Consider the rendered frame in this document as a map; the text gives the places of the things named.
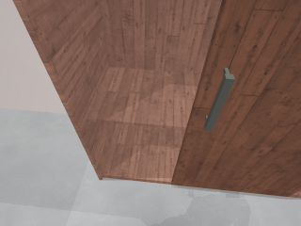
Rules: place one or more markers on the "handle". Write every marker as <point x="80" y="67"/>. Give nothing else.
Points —
<point x="219" y="100"/>

